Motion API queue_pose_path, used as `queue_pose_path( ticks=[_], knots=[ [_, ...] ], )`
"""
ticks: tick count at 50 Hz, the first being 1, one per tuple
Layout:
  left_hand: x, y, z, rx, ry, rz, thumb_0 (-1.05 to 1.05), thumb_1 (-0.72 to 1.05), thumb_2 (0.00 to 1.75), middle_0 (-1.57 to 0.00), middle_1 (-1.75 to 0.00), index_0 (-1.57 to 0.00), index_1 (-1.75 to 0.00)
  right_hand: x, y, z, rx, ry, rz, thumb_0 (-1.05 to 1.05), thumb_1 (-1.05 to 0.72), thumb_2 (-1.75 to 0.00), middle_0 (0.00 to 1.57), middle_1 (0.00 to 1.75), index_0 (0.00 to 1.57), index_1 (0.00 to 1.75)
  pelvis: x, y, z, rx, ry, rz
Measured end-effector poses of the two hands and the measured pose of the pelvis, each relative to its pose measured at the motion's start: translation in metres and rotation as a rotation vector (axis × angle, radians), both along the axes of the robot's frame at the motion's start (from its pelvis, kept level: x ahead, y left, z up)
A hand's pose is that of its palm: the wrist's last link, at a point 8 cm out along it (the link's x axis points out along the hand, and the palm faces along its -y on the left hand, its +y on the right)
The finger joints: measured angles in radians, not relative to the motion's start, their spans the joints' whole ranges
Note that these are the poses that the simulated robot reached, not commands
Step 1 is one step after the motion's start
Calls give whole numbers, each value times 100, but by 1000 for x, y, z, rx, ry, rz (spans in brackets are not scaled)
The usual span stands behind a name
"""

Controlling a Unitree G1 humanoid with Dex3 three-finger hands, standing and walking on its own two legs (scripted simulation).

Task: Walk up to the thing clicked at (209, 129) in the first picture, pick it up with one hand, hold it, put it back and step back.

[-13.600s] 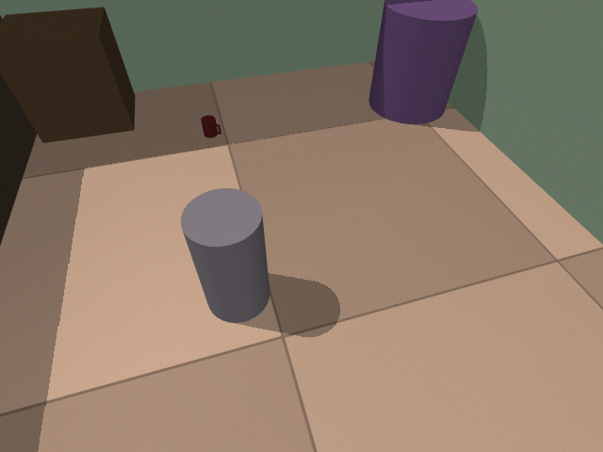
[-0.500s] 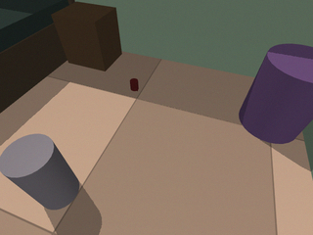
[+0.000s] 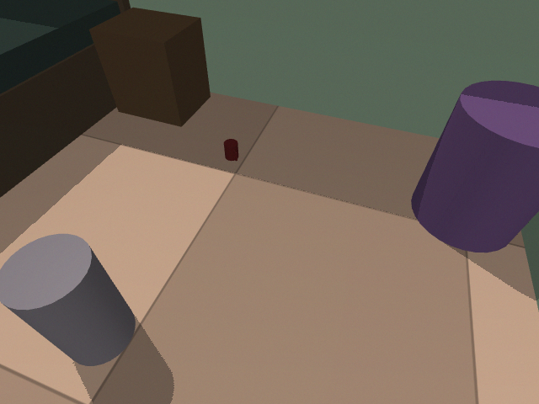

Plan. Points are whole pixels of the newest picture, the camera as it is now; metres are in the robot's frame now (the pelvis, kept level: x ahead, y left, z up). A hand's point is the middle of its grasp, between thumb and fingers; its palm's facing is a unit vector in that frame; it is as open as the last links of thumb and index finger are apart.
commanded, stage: walk up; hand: left
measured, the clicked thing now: (232, 151) +1.56 +0.26 -0.73
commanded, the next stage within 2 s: none
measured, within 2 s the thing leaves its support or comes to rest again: neither
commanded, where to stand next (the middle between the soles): +1.10 +0.00 m, yaw +1 degrees
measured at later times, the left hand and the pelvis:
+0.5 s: hand (85, 379) +0.20 +0.33 -0.16, palm faces -0.04 -0.94 -0.34, open 7.4 cm; pelvis +0.16 +0.05 -0.01, yaw +1 degrees
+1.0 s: hand (143, 256) +0.45 +0.29 -0.14, palm faces +0.00 -0.93 -0.37, open 7.4 cm; pelvis +0.39 +0.02 -0.01, yaw +1 degrees
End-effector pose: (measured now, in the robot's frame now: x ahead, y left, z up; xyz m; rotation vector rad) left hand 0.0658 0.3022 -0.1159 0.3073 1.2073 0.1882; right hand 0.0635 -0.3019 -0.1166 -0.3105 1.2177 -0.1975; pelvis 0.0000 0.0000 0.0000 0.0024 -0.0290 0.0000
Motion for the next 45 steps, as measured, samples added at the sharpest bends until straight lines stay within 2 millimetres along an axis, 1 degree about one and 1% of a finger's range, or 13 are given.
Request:
queue_pose_path(
  ticks=[4, 7, 12, 14, 16, 19, 25, 30, 33, 35, 37, 39, 45],
  knots=[
    [2, 14, -2, 18, -41, 14, 0, 90, 90, -21, -30, -20, -30, 9, -12, -4, -17, -12, 13, 0, -90, -90, 20, 30, 21, 30, 10, 0, -10, -6, 9, 12],
    [-4, 28, -2, 33, -45, 49, 0, 90, 90, -21, -30, -20, -30, 26, -15, -3, -44, 9, 39, 0, -91, -90, 20, 30, 21, 30, 23, 6, -14, -23, 5, 43],
    [-15, 59, -6, 46, 31, 96, 0, 90, 90, -21, -30, -20, -30, 79, 0, 10, -67, -27, 101, 1, -91, -90, 20, 30, 20, 30, 53, 25, -14, -23, -5, 59],
    [-11, 73, -14, 48, 76, 99, 0, 90, 90, -21, -30, -20, -30, 100, 7, 12, -85, -76, 106, 1, -91, -90, 20, 30, 20, 30, 67, 35, -20, 0, -10, 46],
    [2, 79, -16, 49, 116, 91, 0, 90, 90, -21, -30, -20, -30, 114, 13, 16, -92, -122, 91, 0, -91, -90, 20, 30, 21, 30, 81, 41, -20, 3, -9, 40],
    [38, 80, -12, 34, 97, 63, 1, 91, 90, -20, -30, -20, -30, 124, 20, 24, -89, -123, 66, 0, -91, -90, 20, 30, 21, 30, 104, 45, -13, 8, -11, 36],
    [133, 70, -3, 5, 2, -18, 1, 91, 90, -20, -30, -20, -30, 141, 24, 21, -68, -65, 35, 0, -90, -90, 20, 30, 21, 30, 155, 46, -7, 21, -18, 22],
    [225, 52, 2, 8, -70, -84, 0, 91, 90, -20, -30, -20, -30, 166, 16, 1, -37, -22, -3, 0, -90, -90, 20, 30, 21, 30, 206, 36, -15, 30, -26, 11],
    [282, 39, 1, 26, -133, -101, 0, 91, 90, -20, -30, -20, -30, 190, 4, -19, -27, -1, -21, 0, -90, -90, 20, 30, 21, 30, 243, 24, -29, 31, -26, 17],
    [313, 29, 3, 39, -189, -98, 0, 91, 90, -20, -30, -20, -30, 211, -2, -31, -22, 17, -21, 0, -90, -90, 20, 30, 21, 30, 262, 17, -35, 5, -36, 20],
    [333, 21, 8, 37, -231, -90, 0, 91, 90, -20, -30, -20, -30, 236, -3, -32, -10, 17, -9, 1, -90, -90, 20, 30, 21, 30, 278, 12, -32, 8, -43, 23],
    [345, 16, 15, 34, -242, -78, 0, 91, 90, -21, -30, -20, -30, 264, -2, -27, 2, -2, 10, 1, -91, -90, 20, 30, 21, 30, 295, 10, -26, 7, -46, 25],
    [359, 18, 24, 38, -173, -52, 0, 90, 90, -21, -30, -20, -30, 342, -3, -5, 11, -68, 67, 0, -91, -90, 20, 30, 21, 30, 346, 9, -10, -6, -30, 23]
  ],
)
